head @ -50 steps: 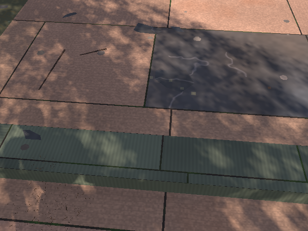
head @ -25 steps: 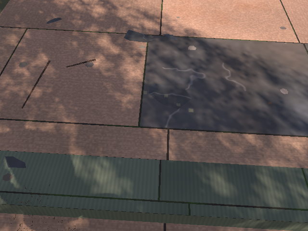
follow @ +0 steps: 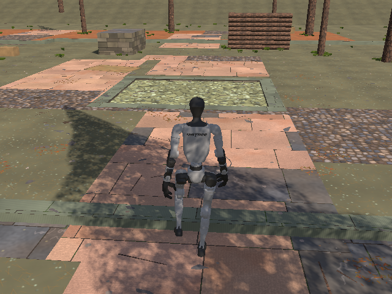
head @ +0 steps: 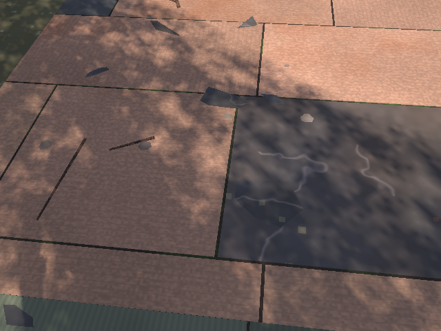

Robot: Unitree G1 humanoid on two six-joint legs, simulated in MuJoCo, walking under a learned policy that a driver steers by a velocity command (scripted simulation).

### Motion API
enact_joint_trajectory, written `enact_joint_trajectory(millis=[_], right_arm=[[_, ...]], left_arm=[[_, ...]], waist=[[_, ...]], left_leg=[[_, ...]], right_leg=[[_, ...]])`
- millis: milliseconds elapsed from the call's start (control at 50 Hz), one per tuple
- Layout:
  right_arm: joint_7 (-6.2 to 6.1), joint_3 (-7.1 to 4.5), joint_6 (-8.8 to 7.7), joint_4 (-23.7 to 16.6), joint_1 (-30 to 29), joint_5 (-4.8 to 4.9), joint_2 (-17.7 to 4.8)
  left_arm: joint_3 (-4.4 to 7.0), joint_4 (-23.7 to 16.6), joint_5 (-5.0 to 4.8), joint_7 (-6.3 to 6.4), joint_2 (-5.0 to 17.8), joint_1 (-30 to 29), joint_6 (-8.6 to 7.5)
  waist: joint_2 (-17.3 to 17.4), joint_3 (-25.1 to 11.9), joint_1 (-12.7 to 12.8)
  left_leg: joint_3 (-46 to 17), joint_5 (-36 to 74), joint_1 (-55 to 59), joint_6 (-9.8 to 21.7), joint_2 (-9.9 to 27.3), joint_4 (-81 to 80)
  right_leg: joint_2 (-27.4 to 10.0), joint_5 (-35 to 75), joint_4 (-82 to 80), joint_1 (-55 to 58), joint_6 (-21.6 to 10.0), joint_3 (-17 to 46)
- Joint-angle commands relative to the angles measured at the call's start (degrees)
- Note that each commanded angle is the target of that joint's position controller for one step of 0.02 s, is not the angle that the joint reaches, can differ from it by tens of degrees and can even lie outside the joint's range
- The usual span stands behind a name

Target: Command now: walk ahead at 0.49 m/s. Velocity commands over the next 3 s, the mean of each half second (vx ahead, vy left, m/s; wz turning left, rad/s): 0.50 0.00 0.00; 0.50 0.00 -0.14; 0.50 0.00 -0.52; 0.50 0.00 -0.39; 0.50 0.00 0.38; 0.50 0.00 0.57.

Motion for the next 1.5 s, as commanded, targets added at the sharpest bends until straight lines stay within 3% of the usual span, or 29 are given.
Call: enact_joint_trajectory(millis=[20, 120, 180, 220, 280, 300, 320, 340, 380, 400, 460, 580, 680, 820, 900, 940, 960, 980, 1000, 1040, 1080, 1140, 1240, 1340, 1400, 1420, 1440, 1460, 1500], right_arm=[[-0.31, -0.74, 0.32, -3.9, -4.0, -0.23, -2.2], [-1.23, 1.12, -0.08, -13.6, -17.7, 0.04, 1.0], [-1.01, 3.55, -0.6, -20.5, -23.1, 0.47, 2.0], [0.41, 4.61, -0.14, -19.4, -16.3, 1.37, 3.1], [-0.88, 1.56, 0.16, -13.5, 6.4, 2.15, -2.8], [-0.99, 0.41, -0.19, -11.4, 14.3, 1.9, -5.4], [-1.02, -1.57, -0.89, -9.0, 17.7, 0.27, -11.9], [-1.11, -3.52, 0.05, -6.5, 18.0, 1.17, -17.2], [-0.09, -2.76, -0.82, -6.8, 5.9, 2.29, -10.3], [1.37, 0.5, -3.21, -6.7, 4.4, 2.25, -1.5], [2.71, 2.04, -6.22, -0.2, 5.1, 0.85, 2.9], [0.66, 1.83, -6.07, 1.6, 7.4, 1.86, -2.4], [-2.49, 0.63, -5.38, 3.0, 16.7, 2.63, -7.1], [-2.46, -0.42, -3.62, 3.6, 19.6, 2.15, -7.6], [-3.21, -1.41, -3.07, 1.7, 16.3, 1.83, -10.6], [-3.67, -2.15, -2.16, -0.2, 13.0, 1.96, -12.8], [-3.47, -2.26, -2.62, -1.9, 10.7, 2.04, -13.4], [-2.25, -0.51, -4.16, -4.1, 13.3, 1.03, -7.4], [-0.85, 0.38, -6.68, -4.6, 14.4, 2.05, -5.6], [-0.08, -1.04, -8.97, -8.7, 4.2, 4.68, -11.1], [-1.05, -1.73, -7.97, -9.6, 4.4, 3.08, -10.7], [-1.56, -1.75, -6.0, -12.2, 4.6, 1.91, -8.8], [-2.24, -0.41, -5.51, -16.9, -8.4, 1.57, -5.8], [-1.31, -1.69, -6.14, -19.8, -12.4, 3.01, -9.7], [-1.22, -3.38, -7.15, -18.1, -2.3, 2.34, -12.6], [-1.63, -4.35, -7.21, -17.2, 7.3, 1.3, -16.0], [-1.54, -5.45, -6.28, -15.4, 12.4, 0.96, -19.9], [-1.43, -4.55, -5.82, -16.3, 12.2, 2.02, -14.9], [-1.82, -3.12, -4.84, -17.3, 7.1, 1.83, -10.4]], left_arm=[[0.72, -0.2, 0.2, 0.62, 6.3, 8.2, -0.59], [-0.16, 1.2, 1.63, 1.42, 5.4, 11.7, -0.76], [-0.83, 2.7, 1.3, 2.28, 5.5, 12.0, -0.6], [-1.5, 0.0, -0.75, 2.03, 4.7, 5.0, -0.04], [0.5, -0.8, -1.77, 0.86, 14.3, 4.8, -0.51], [1.6, -1.0, -2.36, 0.0, 15.9, 2.2, -0.5], [0.64, -2.2, -2.83, -0.97, 9.2, 6.4, -1.0], [0.82, -4.9, -2.63, -1.99, 5.4, 9.3, -1.07], [1.53, -8.6, -0.27, -1.53, 6.0, 3.0, -0.34], [0.03, -10.6, -2.46, -1.73, 2.9, -6.4, -0.4], [-0.15, -13.9, -3.11, -0.57, 3.6, -7.4, 1.01], [-0.64, -17.4, -1.28, -1.09, 5.7, -16.0, 2.0], [-0.47, -20.1, -2.28, -1.32, 4.8, -28.3, 1.62], [-0.15, -21.6, -3.34, -3.02, 4.2, -36.5, 0.91], [0.93, -21.0, -3.05, -4.51, 6.3, -33.4, 0.43], [3.02, -17.9, -2.96, -4.35, 10.1, -21.0, 0.71], [4.58, -15.7, -2.25, -3.53, 13.4, -11.6, 1.09], [5.93, -14.7, -1.26, -2.56, 18.5, -4.0, 1.58], [5.07, -14.6, -0.92, -2.0, 16.6, -5.1, 1.6], [3.4, -16.3, -1.68, -1.89, 10.1, -12.4, 1.09], [2.44, -17.9, -1.7, -2.19, 8.4, -16.4, 0.67], [2.79, -18.8, -1.81, -1.34, 10.9, -15.6, 0.74], [4.14, -19.2, -2.47, 0.23, 14.2, -8.5, 1.34], [4.17, -19.4, -3.03, 0.79, 13.1, -4.9, 2.36], [3.88, -21.5, -2.16, 0.98, 11.4, -7.5, 2.65], [2.73, -23.2, -1.32, 0.75, 8.1, -8.4, 2.3], [1.66, -24.8, -2.7, 0.55, 5.2, 0.7, 1.59], [2.45, -23.5, -3.39, 0.63, 10.9, 0.7, 1.57], [3.46, -25.1, -2.49, 0.67, 13.7, -9.0, 2.4]], waist=[[-4.6, 4.3, 0.3], [-3.7, 10.4, 1.4], [-3.4, 10.2, 1.1], [0.0, 5.3, -2.0], [-12.3, -12.6, -12.3], [-13.5, -16.1, -16.9], [-5.1, -20.1, -13.1], [12.9, -26.6, -8.7], [-1.2, -13.2, -2.4], [-6.2, -9.6, -5.1], [-1.9, -3.3, 0.5], [1.2, -1.5, 1.4], [0.6, -2.1, -4.9], [1.8, 2.1, -7.2], [5.1, -1.4, -3.6], [6.4, -7.1, 3.2], [4.7, -11.6, 7.6], [-9.0, -18.6, 6.4], [-12.4, -23.3, 3.8], [-5.0, -9.1, 2.2], [0.4, -3.9, -2.5], [-2.0, -2.3, -4.7], [-5.5, -2.3, 0.4], [-7.9, -3.5, 1.4], [-8.9, -8.1, -4.4], [-3.5, -16.1, -8.4], [17.3, -23.7, -4.8], [13.7, -21.5, -6.1], [2.0, -8.8, -6.6]], left_leg=[[2.1, -2.6, -19.6, -0.6, 0.4, 14.7], [2.7, -20.3, -46.8, 1.8, -0.2, 39.8], [5.7, -22.2, -41.4, 3.8, 0.2, 26.3], [10.2, -6.2, -7.4, 5.6, -2.5, 2.2], [10.7, -5.8, 23.5, 7.8, -11.9, -5.5], [5.7, -2.6, 30.3, 9.2, -10.8, -16.8], [-16.3, -7.6, 41.0, 12.9, 1.3, -26.4], [-51.9, 5.4, 48.2, 17.5, 14.5, -44.6], [-43.9, -9.6, 32.2, 15.1, 13.1, -46.9], [-36.9, -10.3, 26.0, 12.9, 11.6, -48.8], [-19.7, -0.3, 17.9, 9.5, 6.9, -49.4], [0.8, 22.6, 19.3, 5.6, -1.7, -54.6], [-3.7, 26.4, 38.2, 3.9, 2.6, -56.9], [0.3, 31.7, 52.8, 4.1, 6.8, -55.2], [4.5, 61.1, 53.4, 4.0, 7.2, -45.5], [6.0, 67.9, 50.3, 3.2, 6.5, -30.2], [6.3, 56.7, 38.1, 2.3, 4.6, -17.3], [5.7, 13.5, 12.0, -1.2, -4.7, 6.0], [-5.0, -19.5, -0.5, -0.9, -10.6, 19.1], [-8.1, -10.1, -5.2, 1.6, -4.2, 15.4], [-6.5, -6.6, -0.1, 0.0, -1.3, 8.6], [-4.8, -4.9, 2.6, -2.9, 0.2, -0.3], [-2.0, 13.3, 10.7, -4.8, -4.7, -27.6], [-5.5, 11.2, 12.2, -3.7, -6.6, -38.1], [-5.7, 8.0, 27.5, 0.7, -4.9, -41.3], [-14.2, 7.4, 42.8, 4.6, 4.8, -39.4], [-40.3, -1.6, 62.0, 14.6, 17.9, -43.3], [-47.4, -14.9, 61.3, 14.5, 19.0, -46.1], [-30.1, -9.0, 46.1, 10.1, 13.9, -47.9]], right_leg=[[-19.2, 12.4, -5.8, 7.7, -8.9, 16.6], [-21.6, 8.4, -5.1, 13.1, -9.4, 17.5], [-18.3, 14.0, -9.6, 8.4, -5.5, 11.9], [-14.8, 33.2, -14.9, -6.5, -4.7, 4.1], [-18.7, 90.3, 12.0, 2.1, -3.4, 3.6], [-16.9, 84.4, 27.4, 4.1, -0.6, 2.8], [-10.2, 42.4, 49.2, -7.2, 1.9, 4.3], [2.7, -3.8, 73.1, -22.2, 4.2, 8.8], [-3.9, 0.7, 81.0, -28.3, 2.8, 11.8], [-4.9, -1.8, 86.8, -31.2, 1.3, 13.9], [-8.9, 2.1, 86.7, -36.0, -4.4, 16.8], [-9.4, 13.3, 56.7, -39.6, 0.2, 8.4], [-11.4, 18.5, 33.7, -45.1, 4.5, 6.0], [-9.1, 12.9, 19.1, -45.9, 2.7, 3.5], [-3.7, 6.8, 17.4, -32.9, -0.9, -1.2], [-1.4, 8.5, 13.4, -17.7, -3.5, -1.5], [-4.7, 11.2, 13.0, -0.9, -6.0, 5.3], [-19.5, 11.0, 14.8, 23.3, -15.4, 29.3], [-26.5, 4.7, 5.2, 28.7, -20.9, 51.5], [-20.5, 6.0, 0.6, 12.6, -14.4, 34.9], [-16.4, 15.2, -1.7, -1.6, -11.9, 26.7], [-13.7, 18.5, -3.2, -11.3, -11.2, 22.7], [-8.3, 16.9, -0.7, -17.5, -6.8, 17.5], [-12.5, 8.3, 6.4, -7.0, -4.9, 27.1], [-9.7, 12.1, 17.7, -8.1, -1.8, 27.5], [-6.1, 5.2, 33.4, -15.9, 0.6, 22.2], [0.7, -20.5, 51.4, -36.7, 4.1, 14.9], [-4.0, -20.8, 60.8, -44.7, 4.9, 16.3], [-8.0, -10.4, 63.3, -45.3, 5.9, 13.5]])
Next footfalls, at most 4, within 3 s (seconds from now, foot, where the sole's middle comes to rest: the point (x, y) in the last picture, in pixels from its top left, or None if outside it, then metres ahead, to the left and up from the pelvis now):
0.30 left None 0.42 0.12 -0.68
0.96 right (259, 240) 0.76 -0.05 -0.68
1.42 left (218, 165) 1.08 0.09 -0.68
1.92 right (318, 151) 1.15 -0.28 -0.68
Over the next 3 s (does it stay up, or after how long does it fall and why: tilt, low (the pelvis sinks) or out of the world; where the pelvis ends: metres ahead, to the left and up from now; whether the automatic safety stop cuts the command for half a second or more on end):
stays up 1.63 -0.33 0.08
